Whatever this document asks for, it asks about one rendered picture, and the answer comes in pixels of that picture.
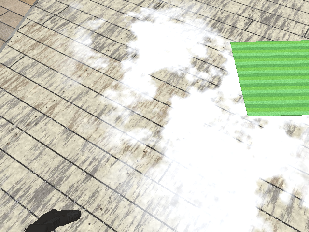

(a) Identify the left robot hand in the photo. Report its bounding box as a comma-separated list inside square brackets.
[24, 209, 81, 232]

